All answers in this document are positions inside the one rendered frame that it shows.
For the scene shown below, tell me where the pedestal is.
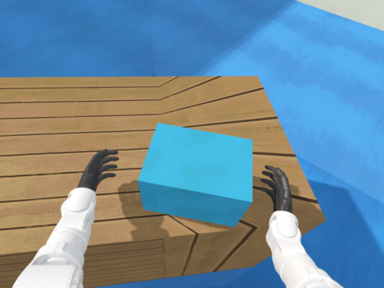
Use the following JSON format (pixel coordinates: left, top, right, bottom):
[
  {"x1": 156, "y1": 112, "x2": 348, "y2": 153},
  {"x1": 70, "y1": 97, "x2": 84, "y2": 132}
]
[{"x1": 0, "y1": 76, "x2": 326, "y2": 288}]

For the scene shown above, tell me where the right robot hand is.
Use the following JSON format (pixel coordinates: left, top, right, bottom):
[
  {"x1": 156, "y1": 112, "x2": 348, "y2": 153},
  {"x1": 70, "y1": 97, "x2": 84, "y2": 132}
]
[{"x1": 259, "y1": 166, "x2": 292, "y2": 213}]

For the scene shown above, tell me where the left robot hand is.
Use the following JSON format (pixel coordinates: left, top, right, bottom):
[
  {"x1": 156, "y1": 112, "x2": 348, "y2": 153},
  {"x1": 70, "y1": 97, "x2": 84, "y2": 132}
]
[{"x1": 77, "y1": 149, "x2": 119, "y2": 192}]

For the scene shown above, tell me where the carton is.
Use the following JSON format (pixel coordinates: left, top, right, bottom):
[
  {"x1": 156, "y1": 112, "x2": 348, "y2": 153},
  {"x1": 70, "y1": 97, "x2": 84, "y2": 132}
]
[{"x1": 138, "y1": 123, "x2": 253, "y2": 227}]

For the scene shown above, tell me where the robot left forearm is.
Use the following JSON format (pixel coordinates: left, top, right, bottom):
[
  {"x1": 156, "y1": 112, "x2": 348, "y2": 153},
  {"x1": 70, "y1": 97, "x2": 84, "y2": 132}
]
[{"x1": 12, "y1": 188, "x2": 97, "y2": 288}]

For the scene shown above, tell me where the left robot upper arm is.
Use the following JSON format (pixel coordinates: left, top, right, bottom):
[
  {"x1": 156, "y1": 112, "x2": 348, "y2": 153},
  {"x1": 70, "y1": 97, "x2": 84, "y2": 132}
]
[{"x1": 17, "y1": 265, "x2": 83, "y2": 288}]

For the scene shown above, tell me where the robot right forearm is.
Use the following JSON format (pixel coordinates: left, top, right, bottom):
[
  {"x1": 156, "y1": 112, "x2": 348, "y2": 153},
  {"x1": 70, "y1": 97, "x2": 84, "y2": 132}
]
[{"x1": 266, "y1": 211, "x2": 344, "y2": 288}]

